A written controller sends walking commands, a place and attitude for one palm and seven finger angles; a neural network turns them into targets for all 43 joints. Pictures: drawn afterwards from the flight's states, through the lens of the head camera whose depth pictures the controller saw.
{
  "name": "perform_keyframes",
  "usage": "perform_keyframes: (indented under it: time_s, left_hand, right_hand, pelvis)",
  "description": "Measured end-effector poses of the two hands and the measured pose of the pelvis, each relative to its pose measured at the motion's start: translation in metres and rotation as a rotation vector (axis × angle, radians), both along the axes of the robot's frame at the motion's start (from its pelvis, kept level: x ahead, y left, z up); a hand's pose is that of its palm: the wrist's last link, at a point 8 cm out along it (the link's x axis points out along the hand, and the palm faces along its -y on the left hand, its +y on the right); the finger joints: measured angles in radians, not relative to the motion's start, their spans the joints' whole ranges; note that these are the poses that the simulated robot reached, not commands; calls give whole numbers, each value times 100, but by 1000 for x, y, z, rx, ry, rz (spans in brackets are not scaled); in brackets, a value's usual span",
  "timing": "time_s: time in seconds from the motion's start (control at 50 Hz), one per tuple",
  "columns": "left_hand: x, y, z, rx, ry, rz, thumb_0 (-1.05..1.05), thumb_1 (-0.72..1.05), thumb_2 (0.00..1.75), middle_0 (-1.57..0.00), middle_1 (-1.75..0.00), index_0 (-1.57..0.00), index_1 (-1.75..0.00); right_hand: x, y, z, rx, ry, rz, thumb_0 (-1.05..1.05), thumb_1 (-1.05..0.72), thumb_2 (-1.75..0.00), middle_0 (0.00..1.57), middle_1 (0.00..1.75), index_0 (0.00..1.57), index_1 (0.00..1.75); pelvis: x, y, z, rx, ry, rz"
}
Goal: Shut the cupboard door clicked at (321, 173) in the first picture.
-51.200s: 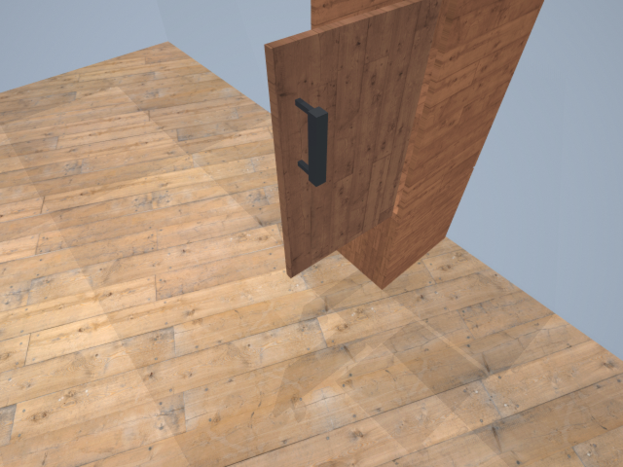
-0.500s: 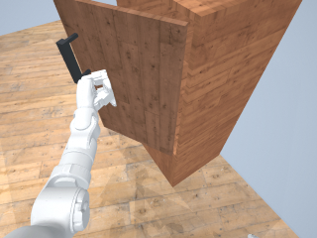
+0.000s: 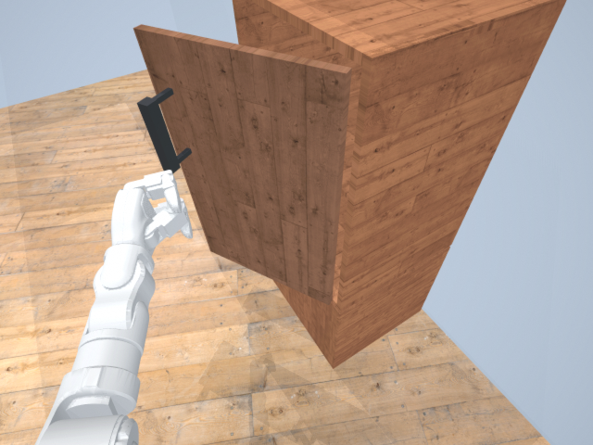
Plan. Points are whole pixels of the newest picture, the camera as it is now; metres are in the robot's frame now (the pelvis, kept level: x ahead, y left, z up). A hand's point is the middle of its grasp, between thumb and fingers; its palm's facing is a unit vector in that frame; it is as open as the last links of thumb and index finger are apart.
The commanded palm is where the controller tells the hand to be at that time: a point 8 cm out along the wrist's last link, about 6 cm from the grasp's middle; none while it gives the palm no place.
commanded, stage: draw the hand back to the body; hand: left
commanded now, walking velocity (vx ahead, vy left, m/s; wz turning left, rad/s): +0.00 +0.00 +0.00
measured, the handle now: (169, 131) +0.63 +0.25 +0.10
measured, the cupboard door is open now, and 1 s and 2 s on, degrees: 30 30 30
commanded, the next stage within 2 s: step back with the hand held close in 1.22 s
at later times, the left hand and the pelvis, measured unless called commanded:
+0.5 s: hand (79, 281) +0.26 +0.24 +0.16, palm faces +0.33 -0.91 -0.25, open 3.7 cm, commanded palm +0.22 +0.28 +0.17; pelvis +0.00 +0.01 +0.02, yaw +1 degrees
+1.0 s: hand out of the picture +0.19 +0.28 +0.18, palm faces +0.51 -0.76 -0.40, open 7.0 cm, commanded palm +0.15 +0.31 +0.20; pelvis +0.02 +0.01 +0.02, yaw +2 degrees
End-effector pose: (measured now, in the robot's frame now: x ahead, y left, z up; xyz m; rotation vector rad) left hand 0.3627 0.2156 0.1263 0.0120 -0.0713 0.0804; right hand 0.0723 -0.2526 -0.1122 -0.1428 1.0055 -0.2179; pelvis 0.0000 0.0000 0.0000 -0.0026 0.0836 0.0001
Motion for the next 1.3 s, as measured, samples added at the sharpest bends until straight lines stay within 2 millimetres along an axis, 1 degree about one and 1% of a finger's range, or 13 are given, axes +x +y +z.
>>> perform_keyframes:
  time_s: [0.08, 0.16, 0.24, 0.3, 0.42, 0.52, 0.62, 0.78, 0.92, 0.98, 1.1, 1.2, 1.3]
  left_hand:
    - [-21, 7, 11, 6, -30, -9, 2, 90, 90, -130, -150, -130, -150]
    - [-43, 17, 20, 5, -34, -11, 2, 90, 90, -127, -147, -128, -148]
    - [-69, 26, 28, 136, -41, 55, 2, 90, 90, -121, -141, -122, -141]
    - [-89, 33, 29, 183, -35, 103, 2, 90, 90, -115, -134, -116, -134]
    - [-119, 55, 31, 224, -21, 203, 2, 90, 90, -101, -118, -101, -118]
    - [-140, 67, 43, 266, -40, 261, 2, 90, 90, -88, -103, -88, -104]
    - [-158, 76, 52, 311, -47, 300, 2, 90, 90, -74, -88, -75, -89]
    - [-186, 90, 62, 391, -31, 371, 2, 89, 90, -52, -65, -53, -65]
    - [-212, 99, 73, 461, -29, 435, 2, 89, 90, -34, -44, -35, -45]
    - [-215, 99, 71, 447, -27, 458, 1, 89, 90, -28, -39, -29, -39]
    - [-208, 92, 66, 413, -32, 448, 2, 89, 90, -23, -33, -24, -33]
    - [-205, 86, 70, 424, -54, 418, 2, 89, 90, -21, -31, -22, -31]
    - [-205, 86, 74, 437, -63, 416, 1, 89, 90, -21, -30, -22, -31]
  right_hand:
    - [19, 3, 9, -10, -74, 15, 1, -91, -90, 20, 30, 20, 30]
    - [49, 12, 22, -7, -180, 47, 1, -91, -90, 20, 30, 20, 30]
    - [81, 24, 41, -9, -280, 81, 1, -91, -90, 20, 30, 20, 30]
    - [100, 35, 53, -8, -325, 118, 1, -91, -90, 20, 30, 20, 30]
    - [123, 53, 65, -5, -353, 190, 1, -91, -90, 20, 30, 20, 30]
    - [128, 64, 64, 13, -347, 219, 1, -91, -90, 20, 30, 20, 30]
    - [125, 67, 56, 30, -317, 221, 1, -91, -90, 20, 30, 20, 30]
    - [119, 57, 47, 27, -281, 196, 1, -91, -90, 20, 30, 20, 30]
    - [122, 46, 47, 8, -295, 184, 1, -91, -90, 20, 30, 20, 30]
    - [126, 44, 48, -2, -301, 192, 1, -91, -90, 20, 30, 20, 30]
    - [132, 43, 53, -8, -329, 198, 1, -91, -90, 20, 30, 20, 30]
    - [135, 44, 57, 2, -356, 193, 1, -91, -90, 20, 30, 20, 30]
    - [133, 45, 57, 11, -355, 190, 1, -91, -90, 20, 30, 20, 30]
  pelvis:
    - [-1, 3, 3, 1, -27, 0]
    - [-3, 5, 5, 3, -54, 2]
    - [-3, 7, 10, 6, -87, 5]
    - [-3, 9, 14, 6, -107, 10]
    - [-1, 11, 20, 4, -135, 19]
    - [4, 13, 22, 5, -147, 22]
    - [10, 14, 23, 6, -150, 22]
    - [18, 12, 22, 7, -146, 20]
    - [21, 10, 21, 6, -142, 22]
    - [20, 9, 21, 7, -143, 27]
    - [19, 5, 21, 10, -142, 28]
    - [20, 3, 21, 9, -145, 23]
    - [20, 2, 21, 8, -146, 20]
